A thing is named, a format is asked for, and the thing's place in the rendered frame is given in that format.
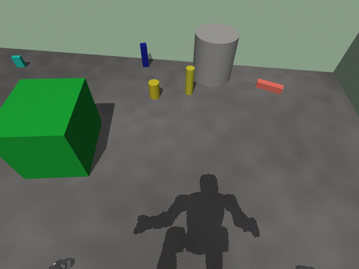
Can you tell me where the left robot hand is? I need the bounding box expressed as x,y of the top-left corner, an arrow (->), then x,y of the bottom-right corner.
48,258 -> 75,269

